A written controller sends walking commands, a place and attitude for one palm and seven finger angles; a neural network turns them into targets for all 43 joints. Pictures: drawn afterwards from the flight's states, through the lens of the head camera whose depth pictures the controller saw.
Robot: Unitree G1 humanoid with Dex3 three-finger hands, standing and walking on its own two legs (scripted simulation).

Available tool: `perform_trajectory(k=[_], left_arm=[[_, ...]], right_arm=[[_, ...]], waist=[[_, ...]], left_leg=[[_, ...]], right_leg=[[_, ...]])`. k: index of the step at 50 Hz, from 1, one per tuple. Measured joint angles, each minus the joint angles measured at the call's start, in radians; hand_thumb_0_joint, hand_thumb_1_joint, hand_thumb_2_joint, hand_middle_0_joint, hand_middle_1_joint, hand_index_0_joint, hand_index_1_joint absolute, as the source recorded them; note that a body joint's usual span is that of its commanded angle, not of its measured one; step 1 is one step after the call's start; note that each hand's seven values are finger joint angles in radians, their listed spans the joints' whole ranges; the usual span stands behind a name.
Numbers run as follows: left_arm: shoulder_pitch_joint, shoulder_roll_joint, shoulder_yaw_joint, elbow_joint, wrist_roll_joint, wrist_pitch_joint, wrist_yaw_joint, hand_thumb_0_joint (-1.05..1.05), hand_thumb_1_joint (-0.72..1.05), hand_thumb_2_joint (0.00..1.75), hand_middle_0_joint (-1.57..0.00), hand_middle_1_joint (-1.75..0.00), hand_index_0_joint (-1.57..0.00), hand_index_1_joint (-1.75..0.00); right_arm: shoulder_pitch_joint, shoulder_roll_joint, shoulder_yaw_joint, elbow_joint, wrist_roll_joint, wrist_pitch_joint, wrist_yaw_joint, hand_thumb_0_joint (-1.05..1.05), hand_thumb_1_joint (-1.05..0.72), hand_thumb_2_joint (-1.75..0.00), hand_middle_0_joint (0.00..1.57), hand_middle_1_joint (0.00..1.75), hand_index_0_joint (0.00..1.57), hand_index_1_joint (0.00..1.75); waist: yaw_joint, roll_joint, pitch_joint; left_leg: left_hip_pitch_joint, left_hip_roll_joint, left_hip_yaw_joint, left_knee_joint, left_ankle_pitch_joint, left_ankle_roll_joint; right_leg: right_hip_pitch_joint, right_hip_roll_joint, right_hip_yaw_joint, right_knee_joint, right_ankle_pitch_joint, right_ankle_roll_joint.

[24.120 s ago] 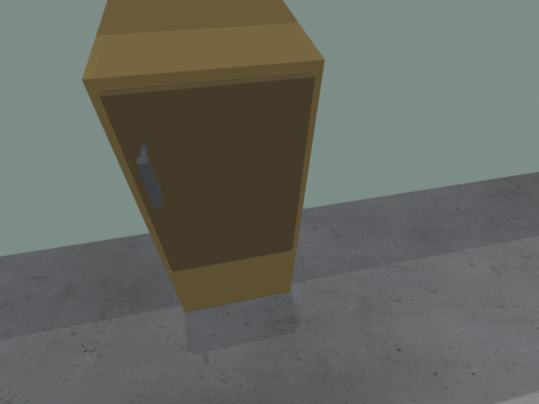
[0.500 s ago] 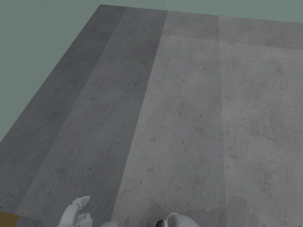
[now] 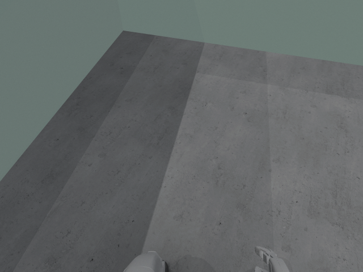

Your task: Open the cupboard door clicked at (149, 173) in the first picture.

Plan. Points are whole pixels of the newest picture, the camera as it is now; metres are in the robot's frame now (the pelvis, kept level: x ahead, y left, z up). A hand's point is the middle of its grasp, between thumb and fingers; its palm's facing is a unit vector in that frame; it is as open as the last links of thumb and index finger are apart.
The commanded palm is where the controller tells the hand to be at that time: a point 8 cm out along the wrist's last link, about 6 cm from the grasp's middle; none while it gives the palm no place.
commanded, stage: walk to a spot facing it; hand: left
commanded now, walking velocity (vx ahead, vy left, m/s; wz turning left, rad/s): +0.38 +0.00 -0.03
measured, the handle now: out of the picture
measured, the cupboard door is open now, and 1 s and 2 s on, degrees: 48 48 48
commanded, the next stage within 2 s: turn to face it in 0.64 s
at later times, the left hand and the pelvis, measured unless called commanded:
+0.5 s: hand (151, 172) +0.41 +0.15 -0.15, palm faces -0.17 -0.96 -0.22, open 7.3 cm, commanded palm none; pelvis +0.25 -0.03 +0.00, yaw -6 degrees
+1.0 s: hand (159, 172) +0.43 +0.12 -0.19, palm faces +0.11 -0.98 -0.16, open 7.3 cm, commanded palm none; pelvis +0.45 -0.05 -0.01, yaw +4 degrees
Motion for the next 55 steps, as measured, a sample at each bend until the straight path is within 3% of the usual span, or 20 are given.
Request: perform_trajectory(k=[2, 3, 5, 6, 8, 12, 17, 23, 26, 28, 30, 32, 36, 40, 47, 49, 50, 52, 55], left_arm=[[0.024, -0.013, 0.001, 0.020, -0.005, 0.005, -0.004, 0.00, 0.90, 0.90, -0.20, -0.30, -0.20, -0.30], [0.021, -0.014, 0.000, 0.026, -0.011, 0.011, -0.008, 0.00, 0.90, 0.90, -0.20, -0.30, -0.20, -0.30], [-0.010, -0.007, 0.002, 0.022, -0.010, 0.026, -0.013, 0.00, 0.90, 0.90, -0.20, -0.30, -0.20, -0.30], [-0.035, 0.000, 0.007, 0.012, -0.005, 0.032, -0.015, 0.01, 0.90, 0.90, -0.20, -0.30, -0.20, -0.30], [-0.099, 0.016, 0.020, -0.021, 0.006, 0.042, -0.024, 0.01, 0.90, 0.90, -0.20, -0.30, -0.20, -0.30], [-0.222, 0.040, 0.037, -0.107, 0.015, 0.046, -0.035, 0.00, 0.91, 0.90, -0.20, -0.30, -0.20, -0.30], [-0.328, 0.085, 0.050, -0.148, 0.013, 0.055, -0.042, 0.01, 0.93, 0.90, -0.20, -0.30, -0.20, -0.30], [-0.432, 0.112, 0.041, -0.158, 0.007, 0.063, -0.051, 0.00, 0.92, 0.90, -0.20, -0.30, -0.20, -0.30], [-0.467, 0.106, 0.030, -0.174, 0.007, 0.041, -0.053, 0.00, 0.91, 0.90, -0.20, -0.30, -0.20, -0.30], [-0.479, 0.091, 0.030, -0.182, 0.009, 0.008, -0.045, 0.00, 0.91, 0.90, -0.20, -0.30, -0.20, -0.30], [-0.467, 0.078, 0.024, -0.185, 0.000, -0.006, -0.037, 0.00, 0.91, 0.90, -0.20, -0.30, -0.20, -0.30], [-0.431, 0.061, 0.018, -0.175, -0.006, -0.007, -0.025, 0.00, 0.91, 0.90, -0.20, -0.30, -0.20, -0.30], [-0.365, 0.055, 0.048, -0.161, -0.024, -0.026, 0.005, -0.04, 0.96, 0.90, -0.21, -0.30, -0.21, -0.30], [-0.319, 0.077, 0.038, -0.130, -0.006, -0.018, -0.001, -0.05, 0.98, 0.90, -0.21, -0.30, -0.21, -0.30], [-0.234, 0.068, 0.020, -0.088, 0.003, 0.018, -0.010, -0.02, 0.93, 0.90, -0.20, -0.30, -0.20, -0.30], [-0.208, 0.068, 0.020, -0.085, 0.001, 0.033, -0.012, -0.01, 0.92, 0.90, -0.20, -0.30, -0.20, -0.30], [-0.192, 0.062, 0.020, -0.086, -0.003, 0.042, -0.014, -0.01, 0.92, 0.90, -0.20, -0.30, -0.20, -0.30], [-0.203, 0.071, 0.021, -0.094, -0.011, 0.072, -0.014, 0.00, 0.91, 0.90, -0.20, -0.30, -0.20, -0.30], [-0.252, 0.089, 0.035, -0.135, -0.002, 0.101, -0.011, 0.00, 0.91, 0.90, -0.20, -0.30, -0.20, -0.30]], right_arm=[[0.016, 0.001, 0.006, -0.004, -0.009, -0.023, -0.006, 0.01, -0.91, -0.89, 0.20, 0.30, 0.20, 0.29], [0.029, 0.005, 0.005, -0.005, -0.014, -0.036, -0.013, 0.01, -0.91, -0.89, 0.20, 0.30, 0.20, 0.29], [0.074, 0.008, 0.006, -0.002, -0.011, -0.045, -0.021, 0.00, -0.91, -0.89, 0.20, 0.30, 0.20, 0.29], [0.104, 0.007, 0.004, 0.005, -0.011, -0.046, -0.025, 0.00, -0.91, -0.89, 0.20, 0.30, 0.20, 0.29], [0.169, 0.003, -0.002, 0.032, -0.009, -0.049, -0.037, 0.00, -0.91, -0.89, 0.20, 0.30, 0.20, 0.29], [0.284, -0.018, -0.011, 0.101, -0.005, -0.049, -0.047, 0.00, -0.94, -0.89, 0.20, 0.30, 0.20, 0.29], [0.396, -0.019, -0.001, 0.148, -0.003, -0.045, -0.040, 0.00, -0.93, -0.89, 0.20, 0.30, 0.20, 0.29], [0.482, 0.003, 0.018, 0.167, -0.015, -0.048, -0.038, 0.01, -0.92, -0.89, 0.20, 0.30, 0.20, 0.29], [0.520, 0.019, 0.025, 0.187, -0.014, -0.042, -0.035, 0.01, -0.91, -0.89, 0.20, 0.30, 0.20, 0.29], [0.503, 0.031, 0.026, 0.208, -0.001, -0.027, -0.031, 0.01, -0.91, -0.89, 0.20, 0.30, 0.20, 0.29], [0.469, 0.042, 0.024, 0.209, 0.008, -0.016, -0.027, 0.01, -0.91, -0.89, 0.20, 0.30, 0.20, 0.29], [0.422, 0.045, 0.015, 0.196, 0.011, -0.006, -0.027, 0.01, -0.91, -0.89, 0.20, 0.30, 0.20, 0.29], [0.312, 0.035, -0.002, 0.133, 0.003, 0.001, -0.027, 0.01, -0.91, -0.89, 0.20, 0.30, 0.20, 0.29], [0.218, 0.000, -0.018, 0.090, -0.005, 0.010, -0.028, 0.02, -0.93, -0.89, 0.20, 0.30, 0.20, 0.29], [0.112, -0.055, -0.020, 0.029, -0.003, 0.025, -0.008, 0.01, -0.93, -0.89, 0.20, 0.30, 0.19, 0.29], [0.101, -0.065, -0.016, 0.007, -0.007, 0.021, -0.005, 0.01, -0.93, -0.89, 0.20, 0.30, 0.19, 0.29], [0.104, -0.078, -0.015, -0.009, -0.013, 0.016, -0.003, 0.01, -0.93, -0.89, 0.20, 0.30, 0.19, 0.29], [0.097, -0.082, -0.016, -0.024, -0.012, 0.008, -0.012, 0.01, -0.92, -0.89, 0.20, 0.30, 0.19, 0.29], [0.104, -0.076, -0.009, -0.035, -0.009, 0.018, -0.021, 0.01, -0.92, -0.89, 0.20, 0.30, 0.20, 0.29]], waist=[[-0.014, 0.018, -0.005], [-0.024, 0.016, -0.005], [-0.033, 0.002, -0.001], [-0.037, 0.001, -0.003], [-0.040, 0.004, -0.004], [-0.038, 0.009, -0.007], [-0.067, 0.014, -0.016], [-0.132, 0.019, -0.003], [-0.148, 0.030, 0.004], [-0.141, 0.041, 0.023], [-0.139, 0.027, 0.035], [-0.130, 0.015, 0.028], [-0.119, 0.011, 0.008], [-0.111, 0.024, -0.010], [-0.079, 0.001, 0.014], [-0.076, -0.012, 0.022], [-0.074, 0.003, 0.017], [-0.078, -0.001, 0.024], [-0.061, -0.006, 0.037]], left_leg=[[0.087, -0.007, -0.006, -0.086, 0.045, 0.059], [0.093, -0.007, -0.005, -0.062, 0.029, 0.077], [0.130, -0.015, 0.012, -0.039, -0.030, 0.077], [0.156, -0.019, 0.013, -0.054, -0.046, 0.072], [0.214, -0.026, 0.006, -0.115, -0.043, 0.053], [0.321, -0.034, 0.003, -0.247, -0.026, 0.054], [0.438, -0.025, 0.017, -0.351, -0.047, 0.034], [0.539, -0.008, 0.044, -0.385, -0.127, -0.010], [0.550, 0.019, 0.043, -0.294, -0.214, -0.039], [0.451, 0.054, 0.017, -0.002, -0.274, -0.039], [0.310, 0.047, -0.040, 0.341, -0.286, -0.030], [0.188, 0.055, -0.065, 0.507, -0.229, -0.030], [0.005, 0.092, -0.093, 0.453, -0.121, -0.041], [-0.073, 0.109, -0.074, 0.286, -0.011, -0.050], [-0.011, 0.058, -0.001, 0.058, -0.004, -0.035], [0.050, 0.028, 0.013, -0.020, 0.039, -0.018], [0.082, 0.026, 0.000, -0.059, 0.097, 0.012], [0.059, 0.007, -0.016, -0.002, 0.025, 0.057], [0.063, -0.011, -0.038, -0.009, 0.001, 0.057]], right_leg=[[-0.067, 0.012, -0.016, 0.218, -0.044, 0.028], [-0.150, 0.006, -0.024, 0.432, -0.049, 0.045], [-0.319, -0.022, -0.015, 0.816, -0.037, 0.058], [-0.396, -0.042, -0.016, 0.933, -0.008, 0.064], [-0.528, -0.090, -0.013, 1.023, 0.067, 0.077], [-0.717, -0.175, 0.017, 0.926, 0.186, 0.105], [-0.779, -0.220, -0.009, 0.653, 0.318, 0.118], [-0.698, -0.181, -0.082, 0.394, 0.307, 0.082], [-0.587, -0.135, -0.115, 0.281, 0.264, 0.046], [-0.566, -0.114, -0.127, 0.317, 0.199, 0.033], [-0.517, -0.114, -0.135, 0.321, 0.161, 0.030], [-0.450, -0.110, -0.140, 0.267, 0.161, 0.038], [-0.334, -0.096, -0.166, 0.140, 0.171, 0.029], [-0.250, -0.090, -0.206, 0.081, 0.148, 0.038], [-0.167, -0.119, -0.262, 0.150, 0.022, 0.076], [-0.178, -0.147, -0.277, 0.254, -0.040, 0.093], [-0.214, -0.155, -0.283, 0.357, -0.064, 0.106], [-0.345, -0.160, -0.202, 0.657, -0.144, 0.138], [-0.510, -0.153, -0.089, 0.895, -0.117, 0.162]])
